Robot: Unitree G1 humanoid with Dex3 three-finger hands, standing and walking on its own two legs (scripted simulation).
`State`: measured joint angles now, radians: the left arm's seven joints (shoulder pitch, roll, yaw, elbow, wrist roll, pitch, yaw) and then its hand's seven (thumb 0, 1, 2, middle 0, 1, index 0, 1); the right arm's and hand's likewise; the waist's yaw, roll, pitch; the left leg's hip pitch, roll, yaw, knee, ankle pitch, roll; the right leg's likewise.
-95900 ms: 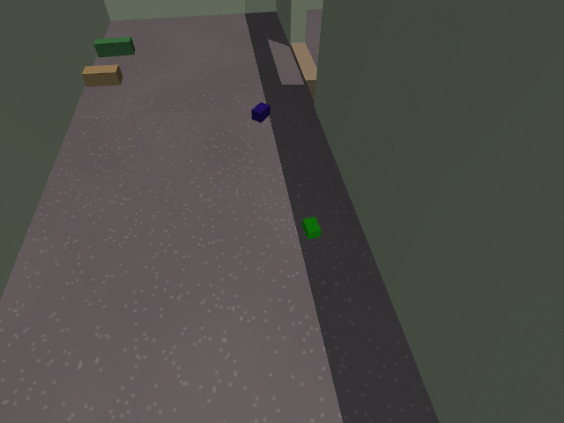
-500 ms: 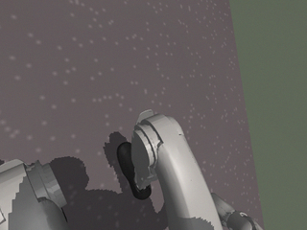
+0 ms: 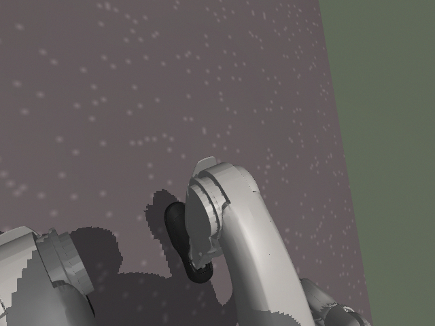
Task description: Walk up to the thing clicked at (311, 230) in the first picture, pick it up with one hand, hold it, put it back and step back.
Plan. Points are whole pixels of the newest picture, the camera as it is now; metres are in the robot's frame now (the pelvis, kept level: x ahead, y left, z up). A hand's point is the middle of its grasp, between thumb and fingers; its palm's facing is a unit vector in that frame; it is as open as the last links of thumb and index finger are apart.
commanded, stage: close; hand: left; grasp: from above
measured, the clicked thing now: out of the picture +0.46 +0.32 -0.28
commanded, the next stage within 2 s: settle in 1.76 s
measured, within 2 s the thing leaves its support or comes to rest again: neither
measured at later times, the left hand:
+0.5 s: hand out of the picture +0.45 +0.32 -0.26, palm faces -0.49 -0.06 -0.87, open 11.9 cm
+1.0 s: hand out of the picture +0.44 +0.33 -0.25, palm faces -0.51 -0.07 -0.86, open 10.8 cm
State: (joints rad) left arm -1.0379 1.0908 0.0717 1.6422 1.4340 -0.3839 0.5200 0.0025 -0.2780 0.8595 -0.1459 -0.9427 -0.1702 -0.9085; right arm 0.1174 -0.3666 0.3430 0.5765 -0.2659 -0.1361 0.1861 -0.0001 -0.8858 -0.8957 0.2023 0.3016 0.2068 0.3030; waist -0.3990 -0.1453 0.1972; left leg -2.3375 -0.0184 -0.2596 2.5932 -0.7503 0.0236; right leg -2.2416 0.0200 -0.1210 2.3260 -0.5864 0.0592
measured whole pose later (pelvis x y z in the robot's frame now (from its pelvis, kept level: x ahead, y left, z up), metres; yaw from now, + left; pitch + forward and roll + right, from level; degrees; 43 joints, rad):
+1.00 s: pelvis +0.00 +0.00 +0.00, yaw +0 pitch +26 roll -18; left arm -1.03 1.10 0.07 1.63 1.45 -0.41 0.51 0.00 -0.01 0.67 -0.37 -0.79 -0.43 -0.76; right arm 0.13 -0.37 0.33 0.56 -0.27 -0.11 0.18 0.00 -0.88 -0.89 0.20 0.30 0.21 0.30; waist -0.39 -0.14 0.20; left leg -2.34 -0.02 -0.26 2.60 -0.75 0.03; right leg -2.23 0.01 -0.13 2.32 -0.59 0.05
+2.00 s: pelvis +0.00 +0.00 +0.00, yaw +0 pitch +27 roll -17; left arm -1.04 1.10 0.09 1.61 1.45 -0.41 0.50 0.02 0.01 0.55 -0.51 -0.76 -0.51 -0.69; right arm 0.14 -0.37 0.32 0.57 -0.27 -0.11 0.18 0.00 -0.89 -0.89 0.20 0.30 0.21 0.30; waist -0.38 -0.14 0.19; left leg -2.34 -0.02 -0.26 2.59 -0.76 0.02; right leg -2.24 0.01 -0.13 2.33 -0.59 0.06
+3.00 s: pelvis -0.01 +0.00 +0.06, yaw +7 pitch +36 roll -12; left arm -0.95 0.82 0.03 1.18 1.25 -0.30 0.10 0.00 0.04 0.48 -0.69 -0.66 -0.55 -0.63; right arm 0.20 -0.31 0.09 0.59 -0.11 0.08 0.11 0.00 -0.90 -0.90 0.20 0.30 0.21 0.30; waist -0.25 0.04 -0.04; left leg -2.31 -0.05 -0.13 2.34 -0.66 0.04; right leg -2.22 -0.06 -0.04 2.17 -0.58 0.03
